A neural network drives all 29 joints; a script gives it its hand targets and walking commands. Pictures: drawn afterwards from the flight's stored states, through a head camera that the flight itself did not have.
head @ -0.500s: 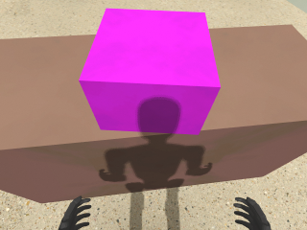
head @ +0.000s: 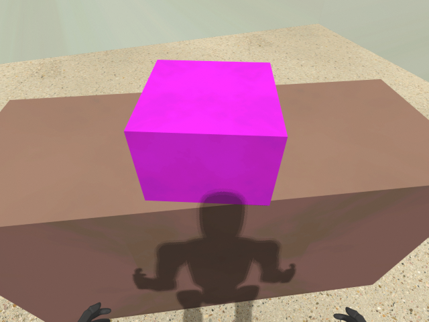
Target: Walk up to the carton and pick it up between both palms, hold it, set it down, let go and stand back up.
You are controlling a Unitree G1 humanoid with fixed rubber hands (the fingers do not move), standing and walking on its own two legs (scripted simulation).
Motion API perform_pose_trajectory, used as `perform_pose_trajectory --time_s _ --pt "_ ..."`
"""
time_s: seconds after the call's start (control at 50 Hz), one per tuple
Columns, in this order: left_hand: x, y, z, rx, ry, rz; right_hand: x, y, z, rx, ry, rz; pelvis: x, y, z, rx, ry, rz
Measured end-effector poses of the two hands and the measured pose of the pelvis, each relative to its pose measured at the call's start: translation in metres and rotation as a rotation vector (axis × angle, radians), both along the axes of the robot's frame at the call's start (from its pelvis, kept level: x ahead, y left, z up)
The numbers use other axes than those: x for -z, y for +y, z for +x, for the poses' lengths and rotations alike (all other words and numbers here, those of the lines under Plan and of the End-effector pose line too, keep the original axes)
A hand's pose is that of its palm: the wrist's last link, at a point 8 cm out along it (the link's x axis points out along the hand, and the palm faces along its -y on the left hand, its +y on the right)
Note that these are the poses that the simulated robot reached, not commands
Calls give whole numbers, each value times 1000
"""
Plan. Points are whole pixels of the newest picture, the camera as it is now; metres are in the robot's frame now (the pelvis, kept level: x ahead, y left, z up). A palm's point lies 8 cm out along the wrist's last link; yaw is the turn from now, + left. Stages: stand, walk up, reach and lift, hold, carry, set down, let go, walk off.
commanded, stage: stand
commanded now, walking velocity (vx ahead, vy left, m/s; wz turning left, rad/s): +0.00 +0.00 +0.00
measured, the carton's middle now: (210, 128) +0.55 +0.01 +0.07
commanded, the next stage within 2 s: none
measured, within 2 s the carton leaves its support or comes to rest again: neither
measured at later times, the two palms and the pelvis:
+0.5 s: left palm out of the picture +0.09 +0.27 -0.10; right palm out of the picture +0.07 -0.26 -0.11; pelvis -0.02 +0.01 +0.00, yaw +0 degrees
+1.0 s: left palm out of the picture +0.07 +0.28 -0.10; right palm out of the picture +0.04 -0.26 -0.11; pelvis -0.03 +0.01 +0.00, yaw +0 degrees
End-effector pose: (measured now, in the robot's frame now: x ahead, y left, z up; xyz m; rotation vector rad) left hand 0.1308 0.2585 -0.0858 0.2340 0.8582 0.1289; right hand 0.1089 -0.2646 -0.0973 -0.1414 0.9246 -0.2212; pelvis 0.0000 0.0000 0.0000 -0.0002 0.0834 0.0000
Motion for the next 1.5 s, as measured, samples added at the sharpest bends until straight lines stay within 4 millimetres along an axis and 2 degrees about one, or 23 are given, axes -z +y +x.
perform_pose_trajectory --time_s 0.46,1.5 --pt "12 13 -35 -23 52 -1 11 3 -42 32 81 1 0 6 -16 0 -23 -7" --pt "23 27 -82 -48 116 5 19 11 -86 56 134 5 2 14 -44 0 -62 -19"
